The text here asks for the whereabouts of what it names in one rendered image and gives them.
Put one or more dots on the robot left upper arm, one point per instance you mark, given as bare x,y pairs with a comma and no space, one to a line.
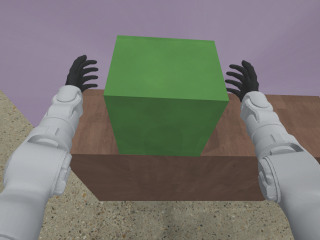
37,173

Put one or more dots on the left robot forearm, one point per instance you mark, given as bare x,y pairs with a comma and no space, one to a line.
58,126

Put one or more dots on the carton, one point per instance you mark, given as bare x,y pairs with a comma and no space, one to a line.
164,96

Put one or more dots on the pedestal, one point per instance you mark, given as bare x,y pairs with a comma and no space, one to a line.
226,170

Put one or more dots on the left robot hand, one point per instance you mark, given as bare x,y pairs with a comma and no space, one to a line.
76,73

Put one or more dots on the right robot forearm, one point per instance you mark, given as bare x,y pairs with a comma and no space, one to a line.
266,131

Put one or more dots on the right robot hand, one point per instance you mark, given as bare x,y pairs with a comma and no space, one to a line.
248,80

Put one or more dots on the robot right upper arm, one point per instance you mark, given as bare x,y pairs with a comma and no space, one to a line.
293,181

